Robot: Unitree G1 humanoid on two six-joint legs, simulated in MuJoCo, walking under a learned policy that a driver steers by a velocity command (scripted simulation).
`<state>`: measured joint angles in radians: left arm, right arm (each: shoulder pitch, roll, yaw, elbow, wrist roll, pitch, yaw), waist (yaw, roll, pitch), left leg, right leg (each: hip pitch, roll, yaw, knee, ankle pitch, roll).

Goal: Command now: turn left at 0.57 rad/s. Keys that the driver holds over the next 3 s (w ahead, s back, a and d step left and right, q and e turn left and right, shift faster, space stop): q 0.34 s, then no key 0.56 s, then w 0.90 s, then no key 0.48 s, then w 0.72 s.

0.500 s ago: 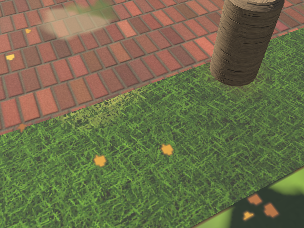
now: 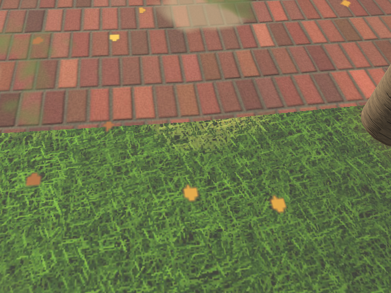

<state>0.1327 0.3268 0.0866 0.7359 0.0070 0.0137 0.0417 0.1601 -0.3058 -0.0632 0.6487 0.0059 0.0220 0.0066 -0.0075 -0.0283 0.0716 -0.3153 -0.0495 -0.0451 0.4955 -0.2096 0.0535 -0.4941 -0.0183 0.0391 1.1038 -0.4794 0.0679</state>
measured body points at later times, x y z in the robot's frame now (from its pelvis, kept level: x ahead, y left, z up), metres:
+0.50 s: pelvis +0.02 -0.03 +0.00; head +0.05 -0.04 +0.45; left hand +0.07 +0.27 -0.09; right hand +0.24 -0.28 -0.10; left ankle -0.05 +0.10 -0.66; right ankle +0.05 -0.15 -0.74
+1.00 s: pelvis +0.02 +0.02 +0.00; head +0.02 +0.02 +0.45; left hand +0.02 +0.32 -0.12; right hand +0.23 -0.18 -0.10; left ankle -0.04 +0.10 -0.74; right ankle +0.05 -0.14 -0.73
